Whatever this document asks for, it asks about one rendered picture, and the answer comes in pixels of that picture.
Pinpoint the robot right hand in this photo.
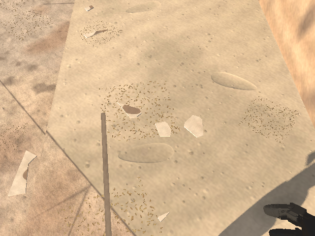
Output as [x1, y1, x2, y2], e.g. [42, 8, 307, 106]
[263, 203, 315, 236]

